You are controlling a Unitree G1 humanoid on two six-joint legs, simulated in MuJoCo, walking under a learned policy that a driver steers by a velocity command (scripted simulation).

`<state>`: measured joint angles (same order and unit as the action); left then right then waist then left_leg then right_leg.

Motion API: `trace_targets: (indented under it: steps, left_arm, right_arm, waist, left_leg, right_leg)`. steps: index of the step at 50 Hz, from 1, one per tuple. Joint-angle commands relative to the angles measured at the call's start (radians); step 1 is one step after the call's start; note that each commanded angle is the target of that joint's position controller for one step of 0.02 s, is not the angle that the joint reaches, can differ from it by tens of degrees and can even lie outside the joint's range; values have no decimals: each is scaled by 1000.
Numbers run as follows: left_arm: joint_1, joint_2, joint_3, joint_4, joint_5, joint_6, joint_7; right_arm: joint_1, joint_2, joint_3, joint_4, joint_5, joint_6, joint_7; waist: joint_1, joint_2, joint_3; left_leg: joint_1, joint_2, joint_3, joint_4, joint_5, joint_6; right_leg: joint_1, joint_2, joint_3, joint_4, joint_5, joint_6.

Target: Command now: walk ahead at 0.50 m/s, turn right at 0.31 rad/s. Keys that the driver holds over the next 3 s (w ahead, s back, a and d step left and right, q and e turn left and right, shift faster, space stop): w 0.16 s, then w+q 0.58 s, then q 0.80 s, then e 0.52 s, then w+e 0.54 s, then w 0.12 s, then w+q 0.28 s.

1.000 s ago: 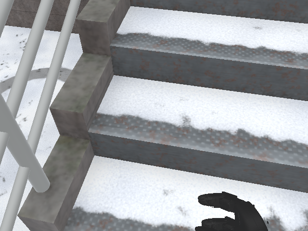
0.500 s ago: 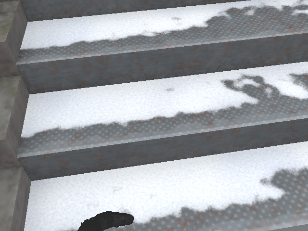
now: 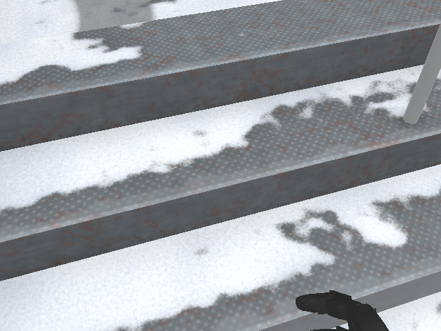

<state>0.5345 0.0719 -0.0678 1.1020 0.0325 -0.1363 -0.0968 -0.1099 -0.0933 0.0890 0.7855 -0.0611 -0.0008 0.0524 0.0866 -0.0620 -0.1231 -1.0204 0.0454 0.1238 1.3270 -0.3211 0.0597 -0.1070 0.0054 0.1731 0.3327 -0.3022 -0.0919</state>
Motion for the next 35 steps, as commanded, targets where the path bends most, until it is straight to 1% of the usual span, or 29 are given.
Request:
trace_targets:
  steps: [1, 2, 3, 4, 5, 6, 8, 9, 10, 11, 12, 13, 14, 15, 17, 18, 20, 21, 23, 25, 26, 27, 28, 30, 31, 32, 33, 34, 35]
  left_arm:
    - [34, 326, 98, -12, -15, -8, -9]
    - [138, 209, 86, 8, 32, -10, -11]
    - [73, 158, 80, -3, 29, 6, -23]
    - [-101, 114, 89, -11, 22, 28, -33]
    - [-169, 157, 112, -39, -15, 32, -18]
    - [-215, 165, 118, -45, -12, 27, 4]
    - [-302, 122, 106, -98, 4, 21, 30]
    - [-317, 82, 88, -129, 20, 36, 37]
    - [-304, 49, 78, -135, 17, 53, 44]
    - [-384, -23, 66, -285, 9, 75, 71]
    - [-403, 9, 58, -305, 19, 88, 77]
    - [-408, 38, 38, -218, 6, 79, 50]
    - [-438, 68, 32, -236, 11, 80, 28]
    - [-417, 86, 40, -212, 31, 78, 13]
    - [-435, 98, 26, -205, 46, 72, -3]
    - [-510, 137, 30, -236, 40, 63, 12]
    - [-655, 140, 16, -337, 28, 61, 54]
    - [-710, 121, 6, -361, 24, 63, 69]
    - [-804, 72, -21, -427, 17, 61, 69]
    - [-994, 51, -30, -513, 17, 88, 63]
    - [-1112, 23, -51, -572, 27, 130, 41]
    - [-1107, 7, -47, -574, 27, 144, 15]
    - [-987, 50, -23, -542, 0, 137, 3]
    - [-768, 169, 35, -455, -3, 122, 11]
    - [-625, 213, 64, -414, 17, 112, 31]
    - [-447, 225, 58, -393, -9, 98, 28]
    - [-201, 282, 87, -296, 26, 105, 53]
    - [-103, 312, 111, -228, 33, 91, 64]
    - [-193, 314, 105, -198, 15, 64, 78]
  right_arm:
    - [67, -180, -74, -61, 22, -27, 5]
    - [243, -186, -74, 6, 41, -41, -8]
    - [420, -224, -97, 70, 21, -35, -27]
    - [605, -252, -103, 145, -28, -32, -41]
    - [572, -244, -105, 156, -28, -63, -59]
    - [471, -194, -105, 171, -15, -75, -56]
    - [371, -25, -71, 225, -1, -71, -47]
    - [310, 32, -52, 236, -1, -69, -51]
    - [274, 60, -43, 254, 1, -73, -56]
    - [448, -24, -87, 326, 81, -131, -58]
    - [453, -30, -87, 349, 84, -152, -61]
    - [291, -10, -76, 242, -40, -119, -57]
    - [329, -31, -79, 253, -73, -104, -47]
    - [353, -35, -67, 248, -73, -105, -40]
    - [572, -51, -59, 317, -49, -96, -45]
    - [685, -72, -65, 357, -48, -89, -36]
    - [781, -50, -57, 399, -71, -91, -12]
    - [799, -8, -43, 412, -81, -90, -4]
    - [830, 21, -35, 437, -100, -100, -8]
    - [864, 20, -32, 445, -89, -100, 11]
    - [766, -29, -45, 397, -27, -96, 43]
    - [803, -54, -48, 381, 13, -105, 53]
    - [769, -105, -57, 366, 16, -122, 68]
    - [690, -240, -106, 315, 29, -153, 73]
    - [669, -232, -129, 300, 32, -163, 60]
    - [790, -108, -99, 287, -16, -173, 70]
    - [762, -23, -99, 272, -5, -157, 72]
    - [664, -58, -130, 287, 29, -124, 80]
    - [595, -59, -150, 269, 36, -122, 64]
  waist:
    - [-133, -152, -5]
    - [-112, 37, -226]
    - [-216, 167, -258]
    - [-318, 341, -98]
    - [-276, 281, 17]
    - [-224, 210, 94]
    - [-126, -5, 68]
    - [-75, 24, 55]
    - [-37, 36, 80]
    - [17, 52, 153]
    - [35, 23, 197]
    - [-51, 78, 36]
    - [-61, 70, 50]
    - [-42, 99, 84]
    - [-107, 138, 79]
    - [-162, 127, 112]
    - [-201, 100, 147]
    - [-202, 110, 112]
    - [-207, 112, 154]
    - [-230, 102, 144]
    - [-184, 177, 166]
    - [-187, 241, 155]
    - [-122, 263, 155]
    - [-22, 245, 8]
    - [6, 211, -132]
    - [27, -53, -398]
    - [73, -172, -456]
    - [115, -143, -291]
    - [58, -123, -104]
  left_leg:
    - [459, -96, 42, -272, 37, 52]
    - [868, 7, -227, -259, 192, 183]
    - [1074, 104, -562, -587, -146, 259]
    - [1061, 247, -971, -923, -494, 338]
    - [929, 245, -984, -933, -602, 259]
    - [799, 250, -861, -887, -471, 272]
    - [715, 245, -655, -865, -158, 224]
    - [665, 234, -611, -910, -75, 212]
    - [647, 193, -509, -939, -72, 188]
    - [601, 172, -403, -992, -134, 104]
    - [576, 122, -332, -1001, -84, 84]
    - [616, 40, -210, -1023, -44, 134]
    - [559, 39, -235, -1048, 30, 153]
    - [539, 39, -238, -1061, 122, 169]
    - [751, 90, -294, -1015, 187, 209]
    - [929, 135, -385, -991, 182, 253]
    - [1172, 223, -490, -969, 123, 262]
    - [1182, 206, -469, -969, 151, 249]
    - [1104, 193, -439, -1021, 149, 221]
    - [775, 156, -380, -1146, 148, 204]
    - [497, 169, -312, -1328, 141, 204]
    - [448, 198, -315, -1347, 248, 234]
    - [590, 205, -278, -1275, 665, 196]
    - [888, 199, -195, -1062, 1352, 97]
    - [817, 163, -194, -857, 1335, 36]
    - [423, 55, -261, -546, 877, 35]
    - [316, -55, -336, -274, 144, 34]
    - [248, -53, -401, 219, 220, 35]
    - [153, -33, -387, 435, 275, 37]
  right_leg:
    - [24, -166, 1, 124, 1478, -146]
    - [-217, -116, 3, 331, 1432, -87]
    - [-480, -10, 1, 558, 961, -67]
    - [-814, 125, 62, 1072, 180, -25]
    - [-940, 88, 136, 1323, 261, -53]
    - [-969, 67, 125, 1430, 290, -81]
    - [-986, 64, 122, 1478, 299, -147]
    - [-986, 45, 103, 1541, 253, -172]
    - [-1034, 35, 94, 1525, 218, -178]
    - [-976, -8, -62, 1486, 47, -72]
    - [-987, -39, -78, 1394, 76, -42]
    - [-984, 2, -74, 1247, 226, -122]
    - [-941, -58, -135, 1213, 263, -99]
    - [-922, -64, -165, 1279, 304, -87]
    - [-1140, -66, -160, 1487, 251, -94]
    - [-1382, -62, -135, 1630, 155, -85]
    - [-1675, -92, -66, 1651, 11, -108]
    - [-1664, -117, -84, 1595, 42, -118]
    - [-1620, -151, -125, 1509, 59, -141]
    - [-1221, -177, -200, 1145, 246, -114]
    - [-860, -140, -271, 1002, 32, -72]
    - [-672, -91, -347, 1042, -33, -24]
    - [-632, -44, -324, 1034, -31, -45]
    - [-460, 22, -322, 819, -2, -68]
    - [-220, 0, -230, 782, 204, -83]
    - [267, -177, 176, 607, 186, -217]
    - [338, -359, 531, 301, 62, -245]
    - [90, -395, 670, 157, -251, -232]
    - [-147, -379, 561, 132, -423, -175]
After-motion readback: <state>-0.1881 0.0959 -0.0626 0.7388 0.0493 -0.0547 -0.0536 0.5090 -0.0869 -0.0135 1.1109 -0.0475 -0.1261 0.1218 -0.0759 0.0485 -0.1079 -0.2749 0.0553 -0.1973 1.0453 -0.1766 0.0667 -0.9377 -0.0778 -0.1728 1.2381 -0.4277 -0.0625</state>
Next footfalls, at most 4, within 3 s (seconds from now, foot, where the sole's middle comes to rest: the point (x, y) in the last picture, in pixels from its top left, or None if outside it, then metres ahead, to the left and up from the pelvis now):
0.60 right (304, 276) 0.59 -0.13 -0.49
1.26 left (155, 182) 0.75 0.27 -0.34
1.80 right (227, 150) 0.88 0.09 -0.34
2.70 right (221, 40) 1.21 0.13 -0.19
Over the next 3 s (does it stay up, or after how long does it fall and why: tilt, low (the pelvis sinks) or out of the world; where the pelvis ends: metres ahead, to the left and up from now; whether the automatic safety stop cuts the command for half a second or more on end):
stays up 1.19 0.21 0.57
